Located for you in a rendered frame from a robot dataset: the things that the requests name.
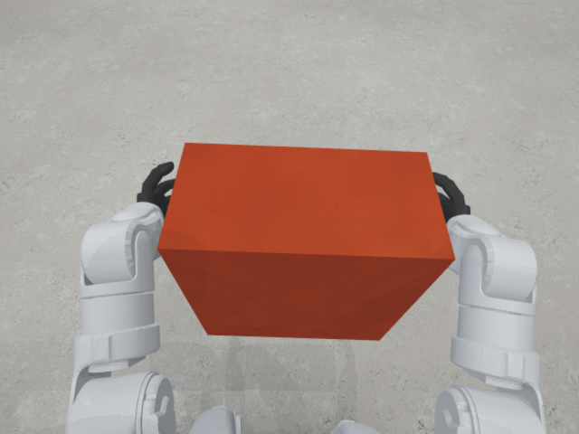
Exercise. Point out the left robot thigh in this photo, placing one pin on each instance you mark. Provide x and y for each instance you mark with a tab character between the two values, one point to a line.
218	421

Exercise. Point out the right robot shin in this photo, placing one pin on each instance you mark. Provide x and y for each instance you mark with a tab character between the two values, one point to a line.
344	421

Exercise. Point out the left robot forearm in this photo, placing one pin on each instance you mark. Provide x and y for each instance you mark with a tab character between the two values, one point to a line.
118	326

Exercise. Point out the right robot forearm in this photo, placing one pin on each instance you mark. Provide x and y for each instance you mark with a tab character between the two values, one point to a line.
498	278

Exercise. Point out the robot left upper arm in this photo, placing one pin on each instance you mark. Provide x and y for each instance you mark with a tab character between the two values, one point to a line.
137	403

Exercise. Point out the carton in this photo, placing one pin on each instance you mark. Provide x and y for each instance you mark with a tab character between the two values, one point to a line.
303	242

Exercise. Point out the robot right upper arm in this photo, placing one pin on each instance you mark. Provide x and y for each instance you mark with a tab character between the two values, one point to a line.
462	409

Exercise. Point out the left robot hand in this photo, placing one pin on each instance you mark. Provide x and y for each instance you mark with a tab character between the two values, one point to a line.
152	192

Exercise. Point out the right robot hand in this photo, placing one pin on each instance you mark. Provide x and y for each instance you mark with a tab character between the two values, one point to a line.
455	204

